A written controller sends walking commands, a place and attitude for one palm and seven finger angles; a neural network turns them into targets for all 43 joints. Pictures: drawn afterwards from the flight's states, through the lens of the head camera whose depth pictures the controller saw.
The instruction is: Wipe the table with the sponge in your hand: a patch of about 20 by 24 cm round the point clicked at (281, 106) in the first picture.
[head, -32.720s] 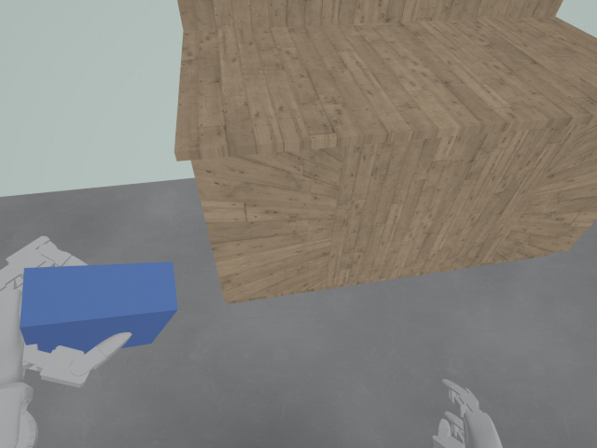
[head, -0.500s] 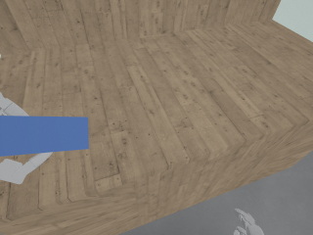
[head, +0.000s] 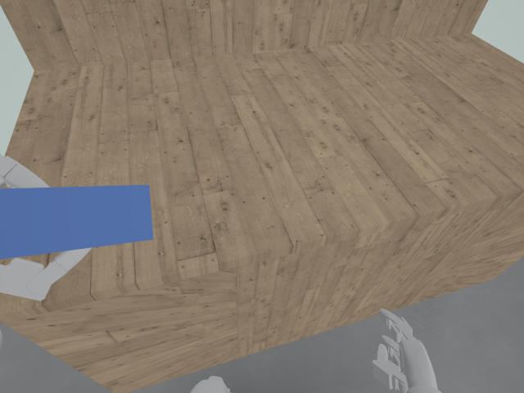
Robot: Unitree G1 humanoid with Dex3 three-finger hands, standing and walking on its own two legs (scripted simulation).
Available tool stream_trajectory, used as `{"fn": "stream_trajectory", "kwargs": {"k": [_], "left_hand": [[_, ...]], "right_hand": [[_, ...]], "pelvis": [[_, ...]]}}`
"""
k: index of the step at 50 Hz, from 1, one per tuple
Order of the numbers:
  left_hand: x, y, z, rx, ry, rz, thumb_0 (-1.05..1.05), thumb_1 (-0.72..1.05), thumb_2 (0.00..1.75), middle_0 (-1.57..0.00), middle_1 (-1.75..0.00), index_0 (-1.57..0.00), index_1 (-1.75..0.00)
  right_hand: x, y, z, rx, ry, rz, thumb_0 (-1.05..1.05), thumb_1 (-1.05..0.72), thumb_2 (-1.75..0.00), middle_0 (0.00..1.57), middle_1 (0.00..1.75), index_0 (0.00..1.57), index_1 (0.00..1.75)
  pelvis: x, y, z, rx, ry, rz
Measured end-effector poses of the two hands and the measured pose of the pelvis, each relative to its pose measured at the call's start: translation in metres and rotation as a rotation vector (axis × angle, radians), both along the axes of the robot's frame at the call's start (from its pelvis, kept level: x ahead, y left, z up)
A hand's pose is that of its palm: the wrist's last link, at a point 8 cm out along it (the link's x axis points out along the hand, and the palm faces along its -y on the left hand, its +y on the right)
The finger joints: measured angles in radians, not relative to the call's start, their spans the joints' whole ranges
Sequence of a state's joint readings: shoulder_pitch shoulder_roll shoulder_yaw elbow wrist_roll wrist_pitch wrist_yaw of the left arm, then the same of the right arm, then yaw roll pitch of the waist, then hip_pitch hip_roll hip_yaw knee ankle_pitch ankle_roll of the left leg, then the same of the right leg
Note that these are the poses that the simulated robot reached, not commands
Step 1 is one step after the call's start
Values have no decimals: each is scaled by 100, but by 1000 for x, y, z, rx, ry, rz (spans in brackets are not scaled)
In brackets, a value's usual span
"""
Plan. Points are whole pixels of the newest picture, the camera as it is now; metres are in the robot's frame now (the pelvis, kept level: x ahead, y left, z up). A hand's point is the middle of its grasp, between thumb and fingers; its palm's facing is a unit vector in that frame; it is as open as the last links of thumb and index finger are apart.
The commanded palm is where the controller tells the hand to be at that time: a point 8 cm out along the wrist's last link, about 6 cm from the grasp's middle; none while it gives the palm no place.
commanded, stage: step back with the hand held close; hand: left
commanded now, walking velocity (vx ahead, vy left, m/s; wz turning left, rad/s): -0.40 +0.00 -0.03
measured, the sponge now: (89, 218) +0.23 +0.20 +0.22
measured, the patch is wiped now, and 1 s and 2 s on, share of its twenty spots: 1.00 1.00 1.00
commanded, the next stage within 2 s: stop stepping back and stand still in 0.64 s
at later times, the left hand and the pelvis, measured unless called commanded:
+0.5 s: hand out of the picture +0.12 +0.22 +0.24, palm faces +0.44 -0.83 -0.34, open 9.2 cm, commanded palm +0.06 +0.28 +0.25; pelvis -0.08 -0.01 -0.01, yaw +3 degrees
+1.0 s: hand out of the picture -0.03 +0.15 +0.24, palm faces +0.39 -0.84 -0.38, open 9.2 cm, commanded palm -0.08 +0.21 +0.25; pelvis -0.25 -0.07 -0.01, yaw -1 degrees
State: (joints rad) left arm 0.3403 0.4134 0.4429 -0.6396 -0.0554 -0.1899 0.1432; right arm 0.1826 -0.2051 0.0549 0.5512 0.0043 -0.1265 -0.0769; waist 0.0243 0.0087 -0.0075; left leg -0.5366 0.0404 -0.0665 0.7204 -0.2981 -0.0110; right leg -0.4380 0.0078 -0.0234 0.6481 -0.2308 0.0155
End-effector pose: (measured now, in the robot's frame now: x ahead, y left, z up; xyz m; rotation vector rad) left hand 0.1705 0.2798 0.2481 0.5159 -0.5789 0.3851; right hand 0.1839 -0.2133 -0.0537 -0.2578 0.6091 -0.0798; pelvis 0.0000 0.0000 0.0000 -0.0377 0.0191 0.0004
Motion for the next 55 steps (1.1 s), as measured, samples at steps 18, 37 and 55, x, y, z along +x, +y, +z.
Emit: {"fn": "stream_trajectory", "kwargs": {"k": [18, 37, 55], "left_hand": [[-51, -26, 6, 57, -79, -43, -1, -47, 109, -83, -142, -84, -143], [-148, -55, 11, 11, -84, -44, -1, -47, 109, -83, -143, -84, -143], [-271, -74, -3, -3, 17, -16, -1, -47, 109, -83, -142, -84, -143]], "right_hand": [[-76, -28, -29, 15, 80, -52, 1, -90, -89, 21, 30, 20, 30], [-185, -47, -21, 77, 36, -48, 1, -90, -89, 21, 30, 20, 30], [-337, -112, -19, 14, 61, -189, 1, -91, -89, 20, 30, 20, 30]], "pelvis": [[-49, -16, -14, 18, -65, 25], [-157, -44, -6, 26, -50, -23], [-274, -71, -6, 112, -43, -33]]}}
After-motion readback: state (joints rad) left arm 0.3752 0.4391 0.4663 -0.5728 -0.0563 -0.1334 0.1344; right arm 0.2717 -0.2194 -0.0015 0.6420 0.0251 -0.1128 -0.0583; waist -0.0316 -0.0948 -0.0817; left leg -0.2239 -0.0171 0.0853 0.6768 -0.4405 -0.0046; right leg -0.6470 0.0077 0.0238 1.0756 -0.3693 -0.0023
